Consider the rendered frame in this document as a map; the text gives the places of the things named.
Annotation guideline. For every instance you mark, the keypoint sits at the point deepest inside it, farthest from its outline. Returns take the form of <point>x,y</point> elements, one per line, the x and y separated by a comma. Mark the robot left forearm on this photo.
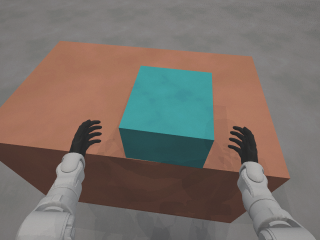
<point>65,192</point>

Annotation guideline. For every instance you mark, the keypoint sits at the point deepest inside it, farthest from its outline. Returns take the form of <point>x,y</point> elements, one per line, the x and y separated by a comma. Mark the robot left hand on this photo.
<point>80,142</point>

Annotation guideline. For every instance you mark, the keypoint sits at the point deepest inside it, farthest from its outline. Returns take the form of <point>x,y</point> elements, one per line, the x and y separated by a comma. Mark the robot right hand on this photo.
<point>247,151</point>

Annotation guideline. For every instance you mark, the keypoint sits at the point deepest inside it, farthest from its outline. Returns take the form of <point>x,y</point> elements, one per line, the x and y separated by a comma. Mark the right robot upper arm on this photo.
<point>285,233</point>

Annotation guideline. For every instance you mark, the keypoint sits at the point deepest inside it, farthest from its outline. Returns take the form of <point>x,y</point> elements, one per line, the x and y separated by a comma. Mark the robot right forearm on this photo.
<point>258,201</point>

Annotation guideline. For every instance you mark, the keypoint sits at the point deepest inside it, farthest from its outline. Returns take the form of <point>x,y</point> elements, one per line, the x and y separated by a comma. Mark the carton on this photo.
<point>169,117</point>

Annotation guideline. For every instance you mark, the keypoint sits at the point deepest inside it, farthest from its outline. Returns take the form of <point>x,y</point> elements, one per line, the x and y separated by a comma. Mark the pedestal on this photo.
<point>80,81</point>

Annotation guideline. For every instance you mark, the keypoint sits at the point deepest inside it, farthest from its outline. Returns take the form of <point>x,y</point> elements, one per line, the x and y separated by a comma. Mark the left robot upper arm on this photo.
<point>49,225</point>

